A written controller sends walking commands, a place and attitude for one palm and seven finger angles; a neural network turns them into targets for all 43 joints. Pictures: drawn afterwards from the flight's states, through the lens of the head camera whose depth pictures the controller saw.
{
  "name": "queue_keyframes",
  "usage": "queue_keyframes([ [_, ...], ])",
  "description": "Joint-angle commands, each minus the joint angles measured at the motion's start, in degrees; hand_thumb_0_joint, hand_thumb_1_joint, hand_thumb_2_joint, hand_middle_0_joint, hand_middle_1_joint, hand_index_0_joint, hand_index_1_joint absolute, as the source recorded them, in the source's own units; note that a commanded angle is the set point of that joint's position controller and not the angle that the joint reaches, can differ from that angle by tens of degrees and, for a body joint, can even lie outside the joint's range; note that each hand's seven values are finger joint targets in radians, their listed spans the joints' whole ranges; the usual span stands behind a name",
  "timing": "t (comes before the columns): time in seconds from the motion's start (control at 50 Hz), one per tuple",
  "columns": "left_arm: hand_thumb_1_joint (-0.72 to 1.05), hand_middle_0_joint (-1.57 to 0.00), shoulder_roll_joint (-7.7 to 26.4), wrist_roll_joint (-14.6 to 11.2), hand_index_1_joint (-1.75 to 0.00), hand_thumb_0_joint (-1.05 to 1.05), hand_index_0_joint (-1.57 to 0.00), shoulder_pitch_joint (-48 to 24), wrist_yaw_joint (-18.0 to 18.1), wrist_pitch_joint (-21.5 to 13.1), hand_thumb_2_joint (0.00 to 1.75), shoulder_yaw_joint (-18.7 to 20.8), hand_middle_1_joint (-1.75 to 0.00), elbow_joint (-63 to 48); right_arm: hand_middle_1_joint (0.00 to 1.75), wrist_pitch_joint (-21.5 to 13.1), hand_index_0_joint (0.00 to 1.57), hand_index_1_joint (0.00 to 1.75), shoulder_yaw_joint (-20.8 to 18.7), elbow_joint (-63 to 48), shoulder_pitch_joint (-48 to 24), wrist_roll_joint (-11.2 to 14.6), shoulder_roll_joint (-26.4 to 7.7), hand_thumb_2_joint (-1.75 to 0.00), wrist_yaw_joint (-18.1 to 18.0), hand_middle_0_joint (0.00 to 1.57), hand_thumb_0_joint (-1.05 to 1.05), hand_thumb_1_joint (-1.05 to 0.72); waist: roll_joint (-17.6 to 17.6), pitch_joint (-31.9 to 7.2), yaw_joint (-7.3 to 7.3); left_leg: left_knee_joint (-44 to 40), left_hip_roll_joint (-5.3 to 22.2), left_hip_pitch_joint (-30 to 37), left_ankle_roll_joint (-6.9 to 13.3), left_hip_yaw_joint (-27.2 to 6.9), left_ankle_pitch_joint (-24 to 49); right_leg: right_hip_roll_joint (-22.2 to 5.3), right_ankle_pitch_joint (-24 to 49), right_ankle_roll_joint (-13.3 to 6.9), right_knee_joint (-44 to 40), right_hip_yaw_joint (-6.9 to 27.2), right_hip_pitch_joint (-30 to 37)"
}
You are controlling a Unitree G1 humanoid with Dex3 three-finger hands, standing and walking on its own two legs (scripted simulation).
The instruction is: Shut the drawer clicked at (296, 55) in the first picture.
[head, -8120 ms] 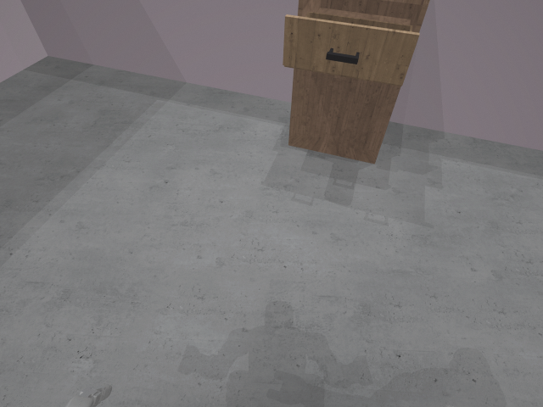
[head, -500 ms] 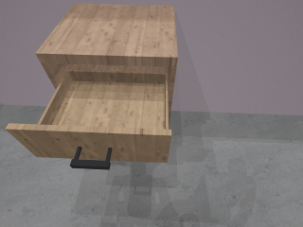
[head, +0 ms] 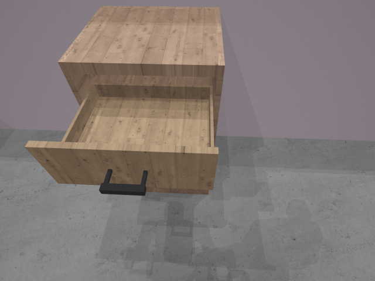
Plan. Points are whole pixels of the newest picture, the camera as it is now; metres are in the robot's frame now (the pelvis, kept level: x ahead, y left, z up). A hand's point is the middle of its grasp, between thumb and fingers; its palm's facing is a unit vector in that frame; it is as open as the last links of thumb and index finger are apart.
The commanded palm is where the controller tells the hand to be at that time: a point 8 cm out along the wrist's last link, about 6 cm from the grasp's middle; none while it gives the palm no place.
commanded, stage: come to a stop and stand still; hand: left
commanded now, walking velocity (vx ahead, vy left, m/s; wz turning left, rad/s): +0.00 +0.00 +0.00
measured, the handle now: (125, 181) +0.35 +0.19 -0.04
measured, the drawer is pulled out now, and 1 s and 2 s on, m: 0.30 0.30 0.30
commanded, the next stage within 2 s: look again from close up in 0.72 s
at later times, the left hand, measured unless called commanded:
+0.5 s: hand out of the picture +0.03 +0.23 -0.17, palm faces -0.02 -0.97 -0.22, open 7.3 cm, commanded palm none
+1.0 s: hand out of the picture +0.01 +0.22 -0.17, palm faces -0.01 -0.98 -0.21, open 7.3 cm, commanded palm none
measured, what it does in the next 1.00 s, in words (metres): stands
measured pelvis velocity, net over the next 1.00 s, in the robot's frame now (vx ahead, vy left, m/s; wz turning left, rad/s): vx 0.00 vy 0.04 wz -0.02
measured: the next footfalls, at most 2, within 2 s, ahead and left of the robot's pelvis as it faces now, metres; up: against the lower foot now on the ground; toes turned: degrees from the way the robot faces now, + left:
none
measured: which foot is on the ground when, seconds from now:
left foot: down 0.00-1.00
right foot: down 0.00-1.00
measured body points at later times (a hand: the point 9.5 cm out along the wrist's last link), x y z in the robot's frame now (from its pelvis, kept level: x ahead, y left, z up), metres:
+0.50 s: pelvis +0.00 +0.05 +0.01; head +0.03 +0.05 +0.45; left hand +0.03 +0.28 -0.15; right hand +0.03 -0.19 -0.15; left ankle -0.01 +0.12 -0.73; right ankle -0.02 -0.11 -0.73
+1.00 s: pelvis +0.00 +0.04 +0.01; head +0.02 +0.04 +0.46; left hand +0.01 +0.27 -0.15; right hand +0.02 -0.19 -0.15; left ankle -0.01 +0.12 -0.73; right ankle -0.02 -0.11 -0.73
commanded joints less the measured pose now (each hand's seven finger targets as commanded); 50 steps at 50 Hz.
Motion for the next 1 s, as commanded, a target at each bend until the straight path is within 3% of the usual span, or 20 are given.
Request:
queue_keyframes([
  [0.0,0.90,-0.20,7.92,0.11,-0.30,0.00,-0.20,-0.90,0.41,-1.01,0.90,1.33,-0.30,-4.32,0.30,-1.66,0.20,0.30,-0.46,-2.51,2.50,0.10,-5.54,-0.90,-0.19,0.20,0.00,-0.90,-1.49,-1.96,-0.44,-5.10,3.40,2.92,1.60,-3.83,12.63,-6.23,10.33,-1.29,-7.61,7.45,-2.64],
  [0.02,0.90,-0.20,7.89,0.08,-0.30,0.00,-0.20,-0.49,0.37,-0.80,0.90,1.30,-0.30,-4.22,0.30,-1.71,0.20,0.30,-0.40,-2.59,1.65,0.21,-5.86,-0.90,-0.22,0.20,0.00,-0.90,0.88,-1.56,0.10,-6.36,4.07,1.70,1.97,-5.11,13.42,-5.40,9.15,-0.67,-6.92,6.46,-2.00],
  [0.06,0.90,-0.20,7.45,0.14,-0.30,0.00,-0.20,0.66,0.26,-0.49,0.90,1.02,-0.30,-3.90,0.30,-1.81,0.20,0.30,-0.08,-2.55,0.79,0.19,-6.42,-0.90,-0.24,0.20,0.00,-0.90,2.25,-1.72,1.04,-7.93,5.04,1.00,2.68,-5.98,14.48,-4.46,8.28,-0.11,-6.79,5.52,-0.46],
  [0.12,0.90,-0.20,7.41,0.09,-0.30,0.00,-0.20,0.89,0.17,-0.43,0.90,0.98,-0.30,-2.97,0.30,-1.81,0.20,0.30,0.03,-2.16,0.82,0.29,-6.55,-0.90,-0.23,0.20,0.00,-0.90,0.08,-1.55,0.85,-9.27,4.67,0.46,2.71,-6.38,10.28,-4.62,6.28,0.23,-7.60,5.47,-0.17],
  [0.22,0.90,-0.20,6.82,0.11,-0.30,0.00,-0.20,1.24,0.05,-0.28,0.90,0.74,-0.30,-1.91,0.30,-2.09,0.20,0.30,0.17,-0.73,1.42,0.49,-6.89,-0.90,-0.33,0.20,0.00,-0.90,0.96,-2.22,0.83,-11.38,5.25,1.44,3.11,-7.02,10.29,-4.49,6.68,0.89,-7.63,4.28,0.83],
  [0.34,0.90,-0.20,6.03,0.03,-0.30,0.00,-0.20,2.52,0.15,-0.34,0.90,0.53,-0.30,0.01,0.30,-2.41,0.20,0.30,0.18,1.22,2.93,0.76,-6.67,-0.90,-0.60,0.20,0.00,-0.90,-0.68,-3.09,0.65,-11.15,5.27,4.11,3.32,-6.83,15.89,-4.91,10.05,1.20,-7.64,4.03,1.74],
  [0.38,0.90,-0.20,5.74,-0.05,-0.30,0.00,-0.20,2.98,0.21,-0.27,0.90,0.47,-0.30,0.57,0.30,-2.57,0.20,0.30,0.17,1.82,3.51,0.76,-6.88,-0.90,-0.76,0.20,0.00,-0.90,0.62,-4.04,0.68,-11.14,5.72,6.04,3.48,-6.95,20.48,-4.78,11.06,1.33,-7.11,3.41,2.00],
  [0.46,0.90,-0.20,5.68,-0.07,-0.30,0.00,-0.20,3.75,0.31,-0.29,0.90,0.39,-0.30,1.99,0.30,-2.54,0.20,0.30,0.31,2.98,4.18,0.98,-6.46,-0.90,-0.90,0.20,0.00,-0.90,0.03,-3.17,0.53,-10.93,5.49,6.81,3.31,-6.36,22.80,-5.09,12.52,1.34,-7.80,3.53,2.32],
  [0.54,0.90,-0.20,4.89,0.05,-0.30,0.00,-0.20,4.53,0.42,-0.24,0.90,0.32,-0.30,3.22,0.30,-2.36,0.20,0.30,0.39,3.97,4.15,1.05,-5.83,-0.90,-0.96,0.20,0.00,-0.90,-0.42,-0.45,0.50,-11.94,5.08,5.81,3.11,-6.14,18.62,-5.51,11.39,1.36,-9.08,4.06,1.71],
  [0.62,0.90,-0.20,4.80,0.02,-0.30,0.00,-0.20,5.02,0.49,-0.40,0.90,0.36,-0.30,3.96,0.30,-2.49,0.20,0.30,0.43,4.67,4.76,1.07,-5.81,-0.90,-1.03,0.20,0.00,-0.90,-1.35,-1.90,0.38,-11.47,4.96,7.55,3.04,-5.80,21.91,-5.81,13.74,1.32,-8.90,4.09,2.56],
  [0.72,0.90,-0.20,4.48,0.07,-0.30,0.00,-0.20,5.49,0.51,-0.35,0.90,0.35,-0.30,4.77,0.30,-2.36,0.20,0.30,0.51,5.41,4.59,1.10,-5.24,-0.90,-1.00,0.20,0.00,-0.90,-1.09,-0.01,0.51,-12.48,4.81,6.84,2.91,-5.51,18.57,-5.95,12.28,1.30,-9.89,4.35,2.01],
  [0.98,0.90,-0.20,3.85,0.13,-0.30,0.00,-0.20,5.96,0.47,-0.56,0.90,0.48,-0.30,5.81,0.30,-2.49,0.20,0.30,0.70,6.97,5.90,1.19,-4.37,-0.90,-1.02,0.20,0.00,-0.90,-1.97,0.49,0.54,-13.17,4.70,7.09,2.85,-5.25,17.83,-6.18,13.10,1.03,-10.86,4.67,2.34],
])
